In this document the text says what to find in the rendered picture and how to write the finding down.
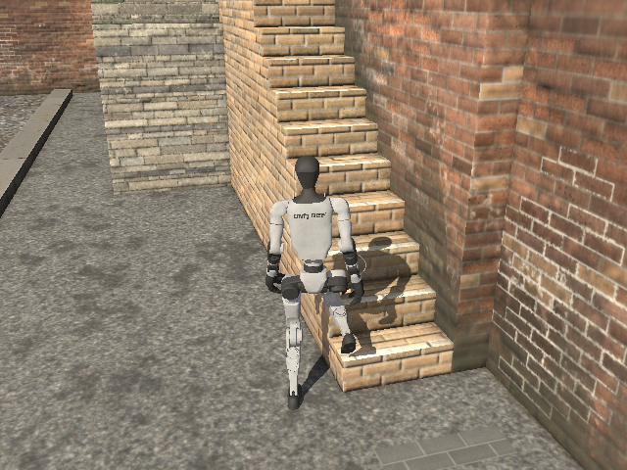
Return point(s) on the stairs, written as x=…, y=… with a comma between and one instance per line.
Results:
x=291, y=93

